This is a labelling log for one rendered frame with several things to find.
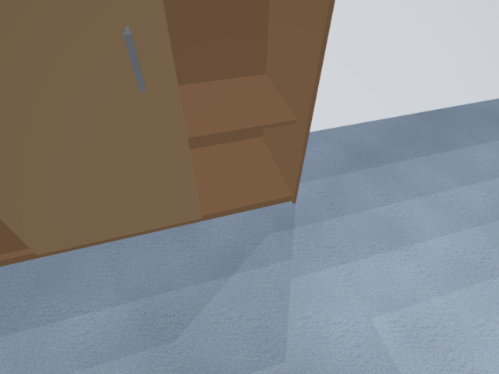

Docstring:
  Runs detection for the handle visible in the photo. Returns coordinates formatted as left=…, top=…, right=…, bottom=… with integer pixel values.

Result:
left=123, top=26, right=146, bottom=91

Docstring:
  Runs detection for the wardrobe door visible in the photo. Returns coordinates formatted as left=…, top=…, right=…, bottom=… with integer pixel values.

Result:
left=0, top=0, right=202, bottom=255
left=0, top=219, right=29, bottom=255

